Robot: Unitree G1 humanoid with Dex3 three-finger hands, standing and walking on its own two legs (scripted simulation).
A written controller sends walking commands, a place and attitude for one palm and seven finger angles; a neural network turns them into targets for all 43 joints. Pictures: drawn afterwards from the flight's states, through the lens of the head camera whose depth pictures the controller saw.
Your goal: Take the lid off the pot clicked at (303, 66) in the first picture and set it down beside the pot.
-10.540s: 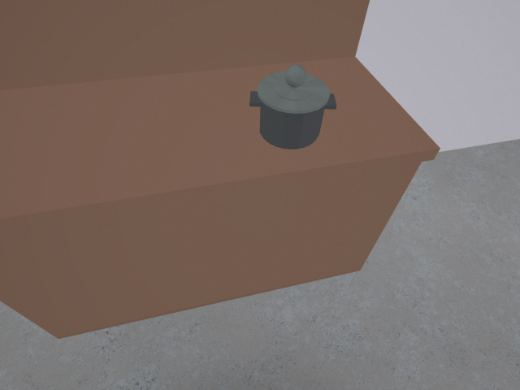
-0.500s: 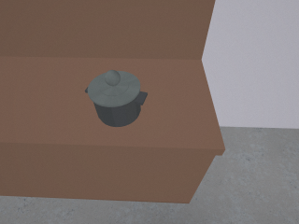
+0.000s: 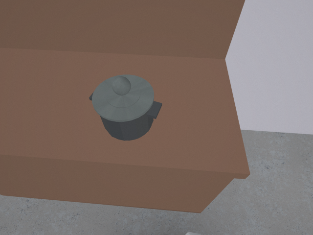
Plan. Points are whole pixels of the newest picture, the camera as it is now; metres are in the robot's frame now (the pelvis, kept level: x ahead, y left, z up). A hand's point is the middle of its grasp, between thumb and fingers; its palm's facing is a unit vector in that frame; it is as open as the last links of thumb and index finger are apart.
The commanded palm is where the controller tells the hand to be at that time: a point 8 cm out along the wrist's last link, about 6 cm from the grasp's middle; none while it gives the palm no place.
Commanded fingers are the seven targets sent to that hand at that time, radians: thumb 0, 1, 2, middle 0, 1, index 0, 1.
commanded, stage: come to a stop and stand still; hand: left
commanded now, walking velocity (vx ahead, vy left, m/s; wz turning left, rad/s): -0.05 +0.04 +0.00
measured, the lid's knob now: (121, 85) +0.45 +0.12 +0.12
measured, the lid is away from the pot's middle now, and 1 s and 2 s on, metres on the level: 0.00 0.00 0.00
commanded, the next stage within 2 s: look again from close up in 0.46 s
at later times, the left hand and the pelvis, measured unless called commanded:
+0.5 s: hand out of the picture +0.02 +0.22 -0.16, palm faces -0.02 -0.97 -0.26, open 7.4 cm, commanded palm none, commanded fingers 0.00 0.90 0.90 -0.20 -0.30 -0.20 -0.30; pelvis +0.01 +0.03 +0.01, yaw -3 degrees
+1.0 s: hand out of the picture +0.05 +0.18 -0.16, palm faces -0.03 -0.97 -0.24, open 7.3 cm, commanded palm none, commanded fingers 0.00 0.90 0.90 -0.20 -0.30 -0.20 -0.30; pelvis +0.03 +0.00 +0.01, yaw -2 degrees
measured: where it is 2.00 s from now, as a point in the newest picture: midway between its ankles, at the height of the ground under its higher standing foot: outside the picture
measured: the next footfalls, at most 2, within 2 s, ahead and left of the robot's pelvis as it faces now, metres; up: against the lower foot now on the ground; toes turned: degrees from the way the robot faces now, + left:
left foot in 0.04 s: +0.02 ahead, +0.12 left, +0.00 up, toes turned +2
